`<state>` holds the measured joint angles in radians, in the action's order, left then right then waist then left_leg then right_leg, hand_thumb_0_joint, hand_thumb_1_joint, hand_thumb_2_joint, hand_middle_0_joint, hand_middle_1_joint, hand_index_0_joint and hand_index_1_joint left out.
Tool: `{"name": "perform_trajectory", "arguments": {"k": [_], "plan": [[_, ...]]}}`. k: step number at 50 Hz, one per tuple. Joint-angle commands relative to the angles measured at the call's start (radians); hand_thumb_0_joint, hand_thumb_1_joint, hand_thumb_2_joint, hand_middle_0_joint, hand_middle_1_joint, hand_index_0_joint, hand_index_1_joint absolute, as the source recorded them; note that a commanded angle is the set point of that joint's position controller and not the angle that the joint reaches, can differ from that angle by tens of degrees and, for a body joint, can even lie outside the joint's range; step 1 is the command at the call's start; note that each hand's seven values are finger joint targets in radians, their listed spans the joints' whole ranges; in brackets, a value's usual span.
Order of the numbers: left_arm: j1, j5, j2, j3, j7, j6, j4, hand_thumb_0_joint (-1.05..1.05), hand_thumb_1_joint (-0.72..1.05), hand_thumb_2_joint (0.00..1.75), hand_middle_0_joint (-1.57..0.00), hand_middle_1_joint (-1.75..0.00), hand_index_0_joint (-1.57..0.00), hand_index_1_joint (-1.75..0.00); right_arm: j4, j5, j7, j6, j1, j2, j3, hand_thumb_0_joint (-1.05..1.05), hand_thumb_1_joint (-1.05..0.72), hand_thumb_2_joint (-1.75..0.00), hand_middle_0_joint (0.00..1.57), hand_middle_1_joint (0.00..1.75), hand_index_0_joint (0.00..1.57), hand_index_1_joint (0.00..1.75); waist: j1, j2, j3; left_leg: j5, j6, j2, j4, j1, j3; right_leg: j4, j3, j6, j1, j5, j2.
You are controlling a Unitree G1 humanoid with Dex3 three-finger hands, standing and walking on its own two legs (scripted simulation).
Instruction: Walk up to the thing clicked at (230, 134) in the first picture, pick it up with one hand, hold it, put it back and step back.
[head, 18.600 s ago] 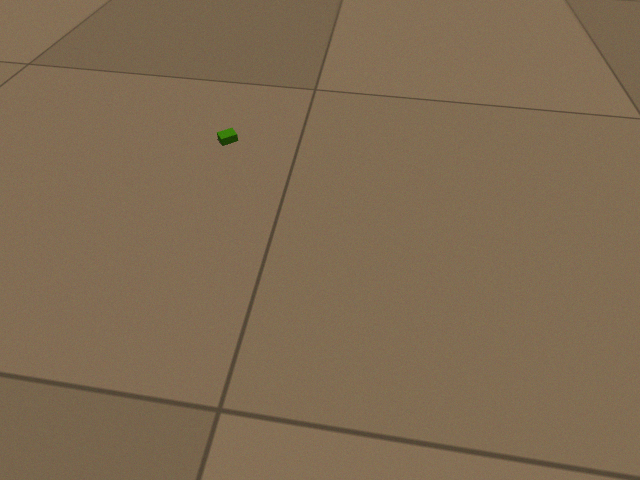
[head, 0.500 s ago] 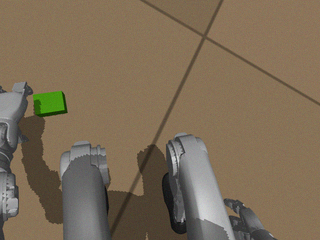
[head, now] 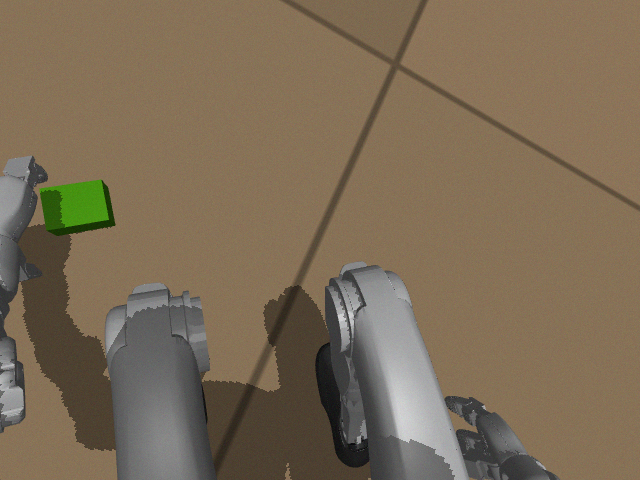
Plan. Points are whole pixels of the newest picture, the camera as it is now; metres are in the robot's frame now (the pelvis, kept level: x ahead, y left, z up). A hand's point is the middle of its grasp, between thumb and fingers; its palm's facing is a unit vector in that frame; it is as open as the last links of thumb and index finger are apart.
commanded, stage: rise first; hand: left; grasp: from above
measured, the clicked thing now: (79, 207) +0.47 +0.30 -0.30
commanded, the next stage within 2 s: approach in 1.24 s
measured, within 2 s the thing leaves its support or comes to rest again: neither
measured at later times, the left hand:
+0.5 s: hand (18, 222) +0.42 +0.33 -0.19, palm faces -0.44 -0.12 -0.89, open 13.0 cm
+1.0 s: hand (11, 212) +0.43 +0.34 -0.18, palm faces -0.44 -0.11 -0.89, open 13.2 cm
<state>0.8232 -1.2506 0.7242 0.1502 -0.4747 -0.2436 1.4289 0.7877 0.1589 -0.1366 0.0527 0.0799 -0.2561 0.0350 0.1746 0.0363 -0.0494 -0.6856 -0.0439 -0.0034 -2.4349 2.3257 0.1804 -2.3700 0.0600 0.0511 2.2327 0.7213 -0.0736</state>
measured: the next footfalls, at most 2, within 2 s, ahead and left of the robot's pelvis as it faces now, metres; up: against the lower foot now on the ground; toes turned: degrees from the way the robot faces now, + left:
none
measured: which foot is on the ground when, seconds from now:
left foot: down 0.00-1.00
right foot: down 0.00-1.00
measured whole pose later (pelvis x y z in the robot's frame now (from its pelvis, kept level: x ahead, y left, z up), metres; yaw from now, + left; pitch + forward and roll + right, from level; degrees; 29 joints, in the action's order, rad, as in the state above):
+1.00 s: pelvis +0.00 +0.01 +0.00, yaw -2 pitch +32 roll -10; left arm 0.91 -1.26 0.81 0.14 -0.43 -0.23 1.48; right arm 0.76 0.17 -0.15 0.05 0.10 -0.27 0.10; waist 0.22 0.04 -0.02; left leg -0.68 -0.03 0.00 -2.46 2.34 0.20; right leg -2.37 0.08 0.06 2.23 0.71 -0.08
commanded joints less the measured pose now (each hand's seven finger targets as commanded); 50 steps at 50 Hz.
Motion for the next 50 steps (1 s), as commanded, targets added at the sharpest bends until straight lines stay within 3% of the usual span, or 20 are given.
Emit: {"name": "perform_trajectory", "arguments": {"k": [1, 3, 7, 13, 15, 20, 22, 24, 27, 29, 32, 36, 38, 40, 42, 46, 50], "plan": [[0.26, 0.012, 0.255, 0.024, -0.035, 0.002, -0.103, 0.0, -0.34, 0.85, -0.28, -0.78, -0.26, -0.8, -0.016, 0.004, 0.011, 0.008, 0.182, -0.238, -0.059, 0.0, -0.89, -0.9, 0.2, 0.3, 0.2, 0.3, -0.001, -0.276, -0.624, 0.158, 0.067, -0.001, 0.237, -0.503, -0.131, 0.246, 0.107, -0.082, -0.275, -0.226, -0.007], [0.269, 0.013, 0.286, 0.046, -0.037, 0.002, -0.111, 0.0, -0.33, 0.84, -0.29, -0.77, -0.28, -0.78, -0.017, 0.004, 0.011, 0.009, 0.182, -0.241, -0.062, 0.0, -0.9, -0.9, 0.2, 0.3, 0.2, 0.3, -0.013, -0.277, -0.651, 0.156, 0.067, 0.0, 0.24, -0.514, -0.131, 0.245, 0.107, -0.083, -0.28, -0.219, -0.007], [0.288, 0.02, 0.267, 0.028, -0.033, 0.007, -0.104, 0.0, -0.32, 0.84, -0.28, -0.78, -0.27, -0.79, -0.018, 0.008, 0.009, 0.008, 0.182, -0.244, -0.055, 0.0, -0.89, -0.9, 0.2, 0.3, 0.2, 0.3, 0.007, -0.27, -0.645, 0.171, 0.068, -0.003, 0.226, -0.509, -0.128, 0.244, 0.108, -0.079, -0.286, -0.24, -0.007], [0.288, 0.014, 0.278, 0.029, -0.032, 0.006, -0.085, 0.0, -0.36, 0.86, -0.28, -0.77, -0.26, -0.79, -0.016, 0.01, 0.007, 0.008, 0.182, -0.244, -0.05, 0.0, -0.9, -0.9, 0.2, 0.3, 0.2, 0.3, 0.001, -0.287, -0.638, 0.168, 0.064, -0.003, 0.232, -0.522, -0.126, 0.238, 0.114, -0.082, -0.274, -0.234, -0.01], [0.307, 0.013, 0.286, 0.025, -0.031, 0.003, -0.082, 0.0, -0.34, 0.85, -0.28, -0.78, -0.26, -0.79, -0.018, 0.014, 0.006, 0.008, 0.19, -0.251, -0.043, 0.0, -0.9, -0.9, 0.2, 0.3, 0.2, 0.3, 0.024, -0.288, -0.637, 0.167, 0.066, -0.001, 0.223, -0.51, -0.121, 0.234, 0.116, -0.081, -0.28, -0.239, -0.009], [0.319, 0.009, 0.311, 0.036, -0.029, 0.006, -0.076, 0.0, -0.35, 0.86, -0.29, -0.76, -0.27, -0.78, -0.02, 0.017, 0.002, 0.01, 0.197, -0.259, -0.035, 0.0, -0.9, -0.9, 0.2, 0.3, 0.2, 0.3, 0.023, -0.298, -0.631, 0.168, 0.064, -0.003, 0.227, -0.512, -0.12, 0.233, 0.121, -0.081, -0.283, -0.238, -0.009], [0.321, 0.006, 0.298, 0.019, -0.023, 0.006, -0.067, 0.0, -0.36, 0.86, -0.28, -0.77, -0.26, -0.79, -0.022, 0.017, 0.003, 0.012, 0.194, -0.259, -0.033, 0.0, -0.9, -0.9, 0.2, 0.3, 0.2, 0.3, 0.032, -0.31, -0.613, 0.154, 0.063, -0.004, 0.228, -0.513, -0.119, 0.235, 0.121, -0.082, -0.269, -0.226, -0.01], [0.317, 0.007, 0.326, 0.034, -0.022, 0.004, -0.071, 0.0, -0.36, 0.87, -0.29, -0.76, -0.26, -0.79, -0.024, 0.015, 0.004, 0.01, 0.191, -0.26, -0.031, 0.0, -0.9, -0.9, 0.2, 0.3, 0.2, 0.3, 0.017, -0.321, -0.632, 0.154, 0.061, -0.002, 0.233, -0.518, -0.118, 0.233, 0.122, -0.084, -0.274, -0.225, -0.012], [0.327, 0.002, 0.314, 0.018, -0.019, 0.004, -0.074, 0.0, -0.37, 0.87, -0.27, -0.79, -0.25, -0.81, -0.022, 0.019, 0.001, 0.009, 0.195, -0.259, -0.027, 0.0, -0.9, -0.9, 0.2, 0.3, 0.2, 0.3, 0.029, -0.317, -0.633, 0.169, 0.061, -0.004, 0.227, -0.518, -0.115, 0.23, 0.124, -0.083, -0.281, -0.241, -0.014], [0.341, 0.006, 0.342, 0.04, -0.021, 0.003, -0.087, 0.0, -0.37, 0.87, -0.26, -0.8, -0.24, -0.82, -0.026, 0.019, 0.002, 0.006, 0.199, -0.264, -0.025, 0.0, -0.9, -0.9, 0.2, 0.3, 0.2, 0.3, 0.026, -0.318, -0.659, 0.189, 0.064, -0.005, 0.216, -0.519, -0.116, 0.23, 0.121, -0.078, -0.296, -0.265, -0.013], [0.33, 0.008, 0.317, 0.018, -0.017, 0.009, -0.041, 0.0, -0.38, 0.88, -0.25, -0.8, -0.24, -0.82, -0.022, 0.019, 0.001, 0.007, 0.199, -0.266, -0.024, 0.0, -0.9, -0.9, 0.2, 0.3, 0.2, 0.3, 0.042, -0.298, -0.603, 0.164, 0.063, -0.005, 0.226, -0.5, -0.113, 0.23, 0.129, -0.08, -0.264, -0.24, -0.012], [0.355, 0.004, 0.365, 0.04, -0.014, 0.006, -0.09, 0.0, -0.38, 0.88, -0.26, -0.8, -0.24, -0.82, -0.028, 0.022, 0.004, 0.004, 0.199, -0.271, -0.016, 0.0, -0.9, -0.9, 0.2, 0.3, 0.2, 0.3, 0.025, -0.347, -0.643, 0.178, 0.062, -0.004, 0.223, -0.517, -0.118, 0.233, 0.124, -0.078, -0.295, -0.254, -0.011], [0.34, 0.004, 0.329, 0.011, -0.005, 0.01, -0.051, 0.0, -0.38, 0.88, -0.26, -0.81, -0.24, -0.83, -0.023, 0.018, 0.001, 0.005, 0.198, -0.267, -0.021, 0.0, -0.9, -0.9, 0.2, 0.3, 0.2, 0.3, 0.039, -0.318, -0.619, 0.17, 0.062, -0.005, 0.225, -0.51, -0.114, 0.231, 0.126, -0.08, -0.276, -0.247, -0.013], [0.361, 0.011, 0.354, 0.033, -0.004, 0.005, -0.079, 0.0, -0.39, 0.89, -0.24, -0.82, -0.22, -0.84, -0.029, 0.022, 0.003, 0.004, 0.203, -0.273, -0.017, 0.0, -0.9, -0.9, 0.2, 0.3, 0.2, 0.3, 0.038, -0.33, -0.642, 0.171, 0.062, -0.004, 0.226, -0.516, -0.11, 0.231, 0.129, -0.078, -0.286, -0.248, -0.013], [0.352, 0.004, 0.336, 0.013, 0.002, 0.007, -0.079, 0.0, -0.4, 0.89, -0.24, -0.83, -0.22, -0.85, -0.027, 0.02, 0.003, 0.004, 0.205, -0.268, -0.016, 0.0, -0.9, -0.9, 0.2, 0.3, 0.2, 0.3, 0.038, -0.333, -0.636, 0.187, 0.061, -0.005, 0.221, -0.518, -0.113, 0.231, 0.126, -0.079, -0.293, -0.266, -0.014], [0.342, 0.01, 0.362, 0.03, 0.004, 0.008, -0.074, 0.0, -0.37, 0.86, -0.26, -0.82, -0.25, -0.83, -0.036, 0.015, 0.001, 0.005, 0.201, -0.275, -0.015, 0.0, -0.9, -0.9, 0.2, 0.3, 0.2, 0.3, 0.031, -0.343, -0.623, 0.173, 0.061, -0.005, 0.23, -0.512, -0.113, 0.231, 0.129, -0.079, -0.285, -0.25, -0.01], [0.361, 0.01, 0.331, 0.006, 0.015, 0.01, -0.105, 0.0, -0.36, 0.86, -0.27, -0.8, -0.25, -0.82, -0.036, 0.015, -0.001, 0.005, 0.207, -0.273, -0.018, 0.0, -0.9, -0.9, 0.2, 0.3, 0.2, 0.3, 0.048, -0.345, -0.636, 0.189, 0.058, -0.006, 0.231, -0.547, -0.106, 0.229, 0.132, -0.08, -0.276, -0.264, -0.013]]}}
